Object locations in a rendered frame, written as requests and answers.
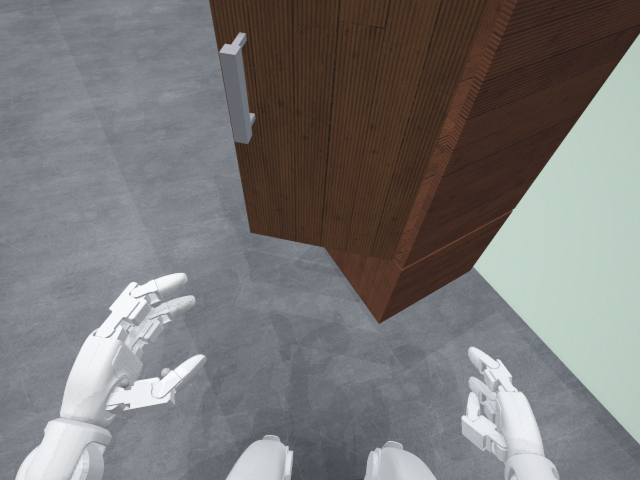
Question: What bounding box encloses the handle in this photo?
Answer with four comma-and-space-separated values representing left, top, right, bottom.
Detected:
219, 32, 256, 144

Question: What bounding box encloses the right robot thigh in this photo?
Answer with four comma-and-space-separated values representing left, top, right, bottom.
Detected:
365, 447, 437, 480

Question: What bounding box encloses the robot left forearm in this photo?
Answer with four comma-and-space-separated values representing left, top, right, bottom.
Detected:
15, 418, 112, 480

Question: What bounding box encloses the robot right forearm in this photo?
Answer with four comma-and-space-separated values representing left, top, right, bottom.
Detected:
504, 453, 560, 480

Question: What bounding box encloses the cupboard door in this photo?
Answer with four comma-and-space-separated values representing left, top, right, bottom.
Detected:
209, 0, 490, 261

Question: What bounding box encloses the robot thigh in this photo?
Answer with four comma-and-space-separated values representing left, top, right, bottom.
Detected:
365, 447, 437, 480
226, 440, 293, 480

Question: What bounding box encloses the left robot thigh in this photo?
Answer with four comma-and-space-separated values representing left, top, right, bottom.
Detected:
226, 440, 293, 480

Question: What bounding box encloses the right robot hand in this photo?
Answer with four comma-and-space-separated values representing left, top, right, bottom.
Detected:
461, 347, 545, 464

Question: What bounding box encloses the left robot hand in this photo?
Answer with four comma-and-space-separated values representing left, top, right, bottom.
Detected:
60, 273, 206, 429

